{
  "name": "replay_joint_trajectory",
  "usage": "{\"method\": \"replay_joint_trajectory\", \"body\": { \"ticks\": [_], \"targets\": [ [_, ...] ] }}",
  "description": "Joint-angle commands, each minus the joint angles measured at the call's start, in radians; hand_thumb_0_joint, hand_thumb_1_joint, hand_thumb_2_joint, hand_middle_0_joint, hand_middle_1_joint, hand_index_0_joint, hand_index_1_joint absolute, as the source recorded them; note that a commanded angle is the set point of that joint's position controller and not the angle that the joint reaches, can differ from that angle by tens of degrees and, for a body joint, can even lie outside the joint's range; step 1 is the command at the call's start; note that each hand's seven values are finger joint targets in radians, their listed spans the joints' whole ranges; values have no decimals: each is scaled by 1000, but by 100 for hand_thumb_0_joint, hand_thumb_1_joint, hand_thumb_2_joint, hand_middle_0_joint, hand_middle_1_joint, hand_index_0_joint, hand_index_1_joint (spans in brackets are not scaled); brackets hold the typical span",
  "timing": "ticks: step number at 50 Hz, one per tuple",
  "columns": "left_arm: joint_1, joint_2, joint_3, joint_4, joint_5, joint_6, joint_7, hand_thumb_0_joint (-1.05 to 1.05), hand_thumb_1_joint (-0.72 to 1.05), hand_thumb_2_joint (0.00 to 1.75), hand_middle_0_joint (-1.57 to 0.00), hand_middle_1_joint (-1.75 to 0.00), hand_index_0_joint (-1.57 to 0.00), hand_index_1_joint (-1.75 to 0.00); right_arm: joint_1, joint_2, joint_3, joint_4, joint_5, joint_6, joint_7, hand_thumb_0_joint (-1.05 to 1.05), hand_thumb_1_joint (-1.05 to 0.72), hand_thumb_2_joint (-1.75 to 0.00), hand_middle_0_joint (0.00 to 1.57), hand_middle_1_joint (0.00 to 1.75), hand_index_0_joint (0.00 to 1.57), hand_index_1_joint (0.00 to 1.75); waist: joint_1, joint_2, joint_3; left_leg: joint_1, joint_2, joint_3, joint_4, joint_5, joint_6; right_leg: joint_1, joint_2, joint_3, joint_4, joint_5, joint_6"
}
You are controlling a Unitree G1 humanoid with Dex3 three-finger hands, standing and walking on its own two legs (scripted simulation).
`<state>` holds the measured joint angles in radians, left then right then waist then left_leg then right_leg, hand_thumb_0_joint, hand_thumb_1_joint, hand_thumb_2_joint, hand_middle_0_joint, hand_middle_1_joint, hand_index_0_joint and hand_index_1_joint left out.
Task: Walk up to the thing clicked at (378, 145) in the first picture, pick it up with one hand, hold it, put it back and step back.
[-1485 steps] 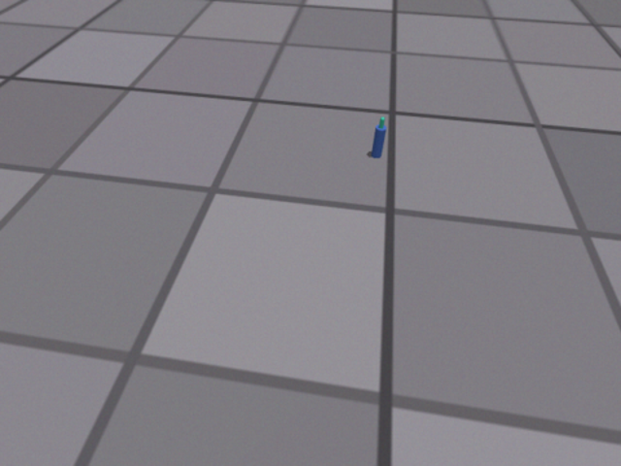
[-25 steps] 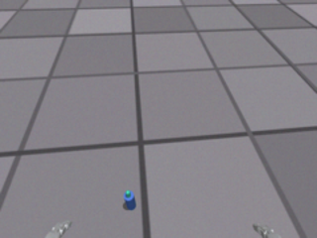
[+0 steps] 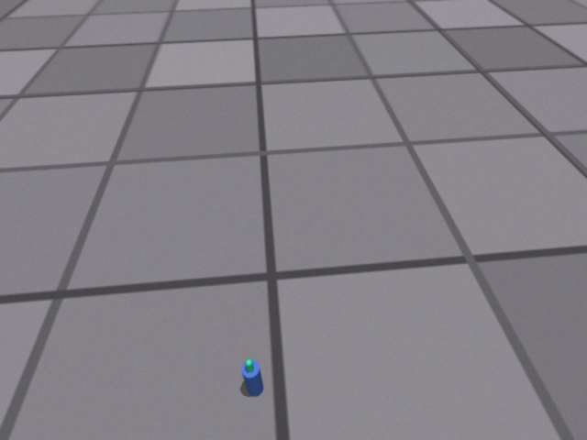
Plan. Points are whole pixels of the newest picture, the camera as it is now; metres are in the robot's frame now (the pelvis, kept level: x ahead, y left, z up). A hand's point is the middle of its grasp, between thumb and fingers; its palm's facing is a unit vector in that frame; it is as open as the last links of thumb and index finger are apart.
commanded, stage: stand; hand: left
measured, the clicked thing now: (252, 375) +0.44 +0.15 -0.66
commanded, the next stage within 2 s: step back in 1.44 s
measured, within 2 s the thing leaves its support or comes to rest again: neither
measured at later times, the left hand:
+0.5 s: hand out of the picture +0.06 +0.24 -0.16, palm faces -0.04 -0.94 -0.34, open 7.4 cm
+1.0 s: hand out of the picture +0.11 +0.23 -0.15, palm faces -0.04 -0.94 -0.34, open 7.4 cm
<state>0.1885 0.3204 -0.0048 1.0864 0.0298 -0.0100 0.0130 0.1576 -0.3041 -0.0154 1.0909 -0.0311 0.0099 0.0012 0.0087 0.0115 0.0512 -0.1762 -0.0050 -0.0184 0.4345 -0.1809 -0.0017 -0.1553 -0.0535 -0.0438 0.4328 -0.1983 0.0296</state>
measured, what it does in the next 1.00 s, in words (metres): stands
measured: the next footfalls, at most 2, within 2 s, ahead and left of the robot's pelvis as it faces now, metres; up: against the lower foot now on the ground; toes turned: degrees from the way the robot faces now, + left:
left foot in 1.70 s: +0.01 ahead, +0.12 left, +0.00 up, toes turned -2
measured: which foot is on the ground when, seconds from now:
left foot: down 0.00-1.00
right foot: down 0.00-1.00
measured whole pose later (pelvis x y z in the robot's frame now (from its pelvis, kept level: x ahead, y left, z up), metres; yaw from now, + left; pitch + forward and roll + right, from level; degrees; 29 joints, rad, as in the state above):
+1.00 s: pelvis +0.03 -0.02 +0.01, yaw -1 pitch -3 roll +0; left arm 0.10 0.32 0.00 1.14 0.02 -0.02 0.00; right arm 0.10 -0.34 -0.01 1.15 -0.02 0.00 0.00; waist 0.00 0.01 0.05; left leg -0.11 0.02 -0.01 0.32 -0.16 -0.03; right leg -0.11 -0.03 -0.04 0.34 -0.19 0.01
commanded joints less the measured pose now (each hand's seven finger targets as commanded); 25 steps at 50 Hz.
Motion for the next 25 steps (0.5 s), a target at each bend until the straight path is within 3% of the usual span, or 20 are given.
{"method": "replay_joint_trajectory", "body": {
  "ticks": [1, 4, 9, 13, 17, 20, 25],
  "targets": [
    [-40, 208, 44, -34, 0, -19, 13, 0, 90, 90, -20, -30, -20, -30, -44, -198, -47, -48, 7, -23, -10, 0, -90, -90, 20, 30, 20, 30, 1, -7, 22, -43, 91, -109, -145, -146, 24, -50, -68, 102, -139, -181, -40],
    [-50, 212, 44, -27, -1, -23, 11, 0, 90, 90, -20, -30, -20, -30, -33, -197, -45, -35, 7, -23, -8, 0, -90, -90, 20, 30, 20, 30, -2, -13, 12, -33, 88, -100, -135, -124, 25, -46, -76, 116, -154, -191, -41],
    [-61, 208, 43, -14, -7, -25, 10, 0, 90, 90, -20, -30, -20, -30, -40, -203, -40, -27, 10, -30, -10, 0, -90, -90, 20, 30, 20, 30, -2, 5, -30, -3, 100, -96, -136, -42, 26, -7, -84, 113, -141, -79, -43],
    [-54, 215, 42, 2, -7, -17, 8, 0, 90, 90, -20, -30, -20, -30, -43, -220, -40, -17, 10, -25, -12, 0, -90, -90, 20, 30, 20, 30, 1, 5, 30, -53, 102, -110, -168, -157, 24, -38, -66, 103, -142, -160, -37],
    [-57, 220, 41, 3, -6, -17, 7, 0, 90, 90, -20, -30, -20, -30, -32, -219, -39, -10, 12, -22, -7, 0, -90, -90, 20, 30, 20, 30, -2, -16, 17, -29, 94, -96, -147, -120, 24, -54, -75, 119, -169, -191, -41],
    [-66, 226, 46, 5, -11, -18, 7, 0, 90, 90, -20, -30, -20, -30, -36, -219, -37, -8, 10, -24, -9, 0, -90, -90, 20, 30, 20, 30, -4, 5, -11, -25, 102, -98, -151, -104, 26, -24, -76, 114, -152, -131, -43],
    [-73, 215, 43, 11, -13, -23, 6, 0, 90, 90, -20, -30, -20, -30, -40, -222, -33, -2, 13, -32, -11, 0, -90, -90, 20, 30, 20, 30, -4, -7, -41, 17, 111, -90, -149, 11, 23, 6, -78, 107, -138, -13, -44]
  ]
}}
